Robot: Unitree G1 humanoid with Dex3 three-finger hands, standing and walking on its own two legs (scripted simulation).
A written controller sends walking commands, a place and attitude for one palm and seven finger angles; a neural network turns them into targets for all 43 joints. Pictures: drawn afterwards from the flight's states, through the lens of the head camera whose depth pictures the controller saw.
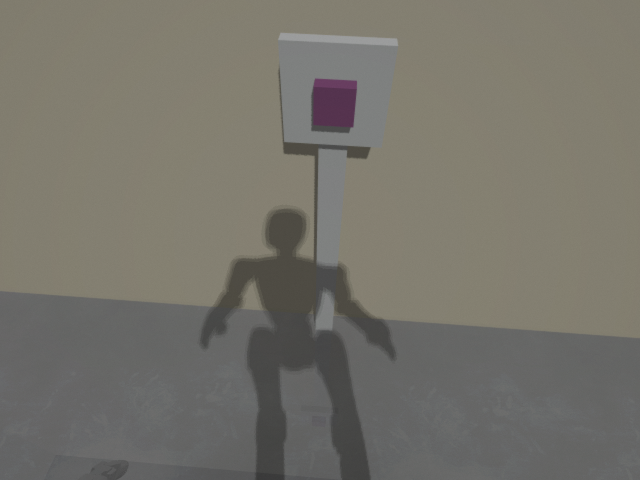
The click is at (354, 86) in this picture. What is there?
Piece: button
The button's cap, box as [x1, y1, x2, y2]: [313, 79, 356, 126]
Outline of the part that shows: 315,79 313,92 313,124 352,126 356,81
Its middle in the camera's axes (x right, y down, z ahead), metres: +0.02 -0.24 +0.68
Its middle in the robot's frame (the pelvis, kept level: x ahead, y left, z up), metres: +0.69 +0.02 +0.13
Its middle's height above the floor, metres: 0.90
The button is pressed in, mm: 0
